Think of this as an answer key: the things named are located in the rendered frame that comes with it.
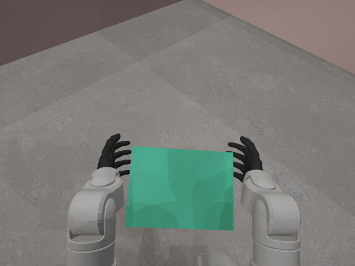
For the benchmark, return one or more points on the robot right thigh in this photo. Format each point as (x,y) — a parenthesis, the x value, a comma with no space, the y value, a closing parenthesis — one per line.
(213,258)

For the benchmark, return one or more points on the left robot hand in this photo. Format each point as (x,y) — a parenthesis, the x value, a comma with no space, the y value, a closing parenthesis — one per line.
(109,155)

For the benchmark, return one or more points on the carton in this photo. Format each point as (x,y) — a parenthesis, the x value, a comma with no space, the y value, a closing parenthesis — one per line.
(177,188)

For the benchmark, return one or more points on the left robot forearm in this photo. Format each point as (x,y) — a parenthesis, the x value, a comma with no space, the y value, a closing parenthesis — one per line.
(91,220)

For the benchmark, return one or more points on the right robot forearm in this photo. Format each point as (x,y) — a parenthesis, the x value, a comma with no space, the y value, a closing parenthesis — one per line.
(276,221)

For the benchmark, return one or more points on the right robot hand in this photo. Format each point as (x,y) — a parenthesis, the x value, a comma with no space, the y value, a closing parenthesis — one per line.
(251,158)

